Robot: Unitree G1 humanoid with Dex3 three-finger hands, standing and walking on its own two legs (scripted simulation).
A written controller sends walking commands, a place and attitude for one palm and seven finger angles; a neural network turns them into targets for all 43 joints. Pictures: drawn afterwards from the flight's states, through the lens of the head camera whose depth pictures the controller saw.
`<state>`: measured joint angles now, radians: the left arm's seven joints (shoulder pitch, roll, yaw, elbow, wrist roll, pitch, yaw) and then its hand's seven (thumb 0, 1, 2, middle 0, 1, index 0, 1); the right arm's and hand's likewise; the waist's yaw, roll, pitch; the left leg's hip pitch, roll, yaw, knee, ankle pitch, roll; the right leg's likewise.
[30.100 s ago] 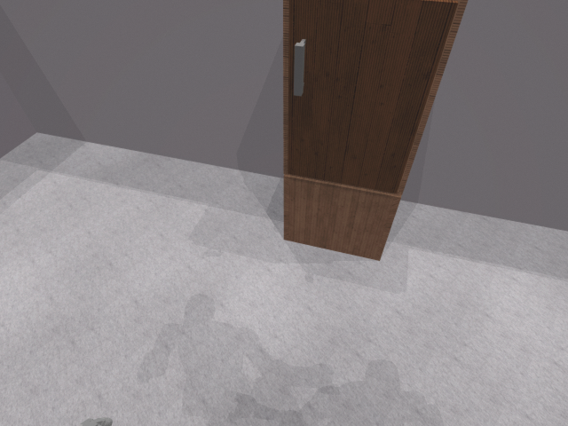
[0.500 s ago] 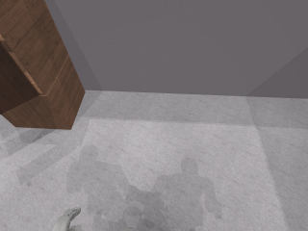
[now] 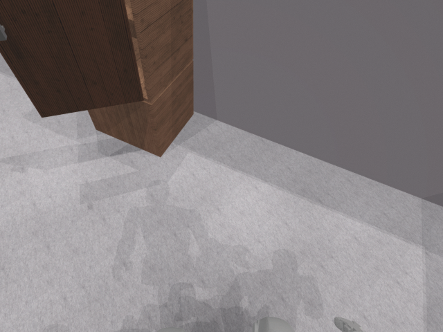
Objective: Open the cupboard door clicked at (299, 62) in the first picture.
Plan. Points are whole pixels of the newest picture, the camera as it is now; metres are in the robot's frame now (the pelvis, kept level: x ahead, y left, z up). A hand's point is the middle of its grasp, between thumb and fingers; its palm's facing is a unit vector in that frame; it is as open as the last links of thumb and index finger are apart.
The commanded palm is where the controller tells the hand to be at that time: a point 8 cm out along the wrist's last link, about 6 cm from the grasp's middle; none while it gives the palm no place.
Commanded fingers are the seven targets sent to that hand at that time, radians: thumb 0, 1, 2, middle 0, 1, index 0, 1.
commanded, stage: turn to face it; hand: left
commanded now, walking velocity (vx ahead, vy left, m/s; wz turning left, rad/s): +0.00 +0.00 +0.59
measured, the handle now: out of the picture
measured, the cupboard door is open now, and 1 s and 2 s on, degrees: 44 44 44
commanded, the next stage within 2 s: take the last steps up to it in 0.48 s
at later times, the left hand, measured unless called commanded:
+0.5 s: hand out of the picture +0.04 +0.14 -0.15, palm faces +0.26 -0.94 -0.24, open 7.4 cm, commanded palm none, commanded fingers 0.00 0.90 0.90 -0.20 -0.30 -0.20 -0.30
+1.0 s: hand out of the picture +0.02 +0.20 -0.15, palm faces +0.40 -0.89 -0.21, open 7.4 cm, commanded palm none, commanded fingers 0.00 0.90 0.90 -0.20 -0.30 -0.20 -0.30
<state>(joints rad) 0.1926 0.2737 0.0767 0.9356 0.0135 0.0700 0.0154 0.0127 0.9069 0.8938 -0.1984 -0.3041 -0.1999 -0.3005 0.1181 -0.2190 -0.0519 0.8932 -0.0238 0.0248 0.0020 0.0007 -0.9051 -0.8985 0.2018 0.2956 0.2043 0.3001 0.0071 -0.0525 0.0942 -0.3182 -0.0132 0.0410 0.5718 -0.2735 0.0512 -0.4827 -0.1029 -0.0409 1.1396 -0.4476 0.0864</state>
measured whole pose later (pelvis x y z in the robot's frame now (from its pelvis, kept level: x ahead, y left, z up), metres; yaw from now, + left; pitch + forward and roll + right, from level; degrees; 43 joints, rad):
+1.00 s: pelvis +0.04 -0.01 +0.01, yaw +22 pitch +0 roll +0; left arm 0.20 0.20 0.05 0.99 0.02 0.02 -0.02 0.01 0.91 0.89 -0.20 -0.30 -0.20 -0.30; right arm 0.30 -0.17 -0.03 1.03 -0.03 -0.01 0.00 0.00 -0.91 -0.90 0.20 0.30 0.21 0.30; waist 0.00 0.00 0.04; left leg -0.12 -0.05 0.01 0.38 -0.26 0.06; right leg -0.44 -0.09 -0.07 0.81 -0.36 0.03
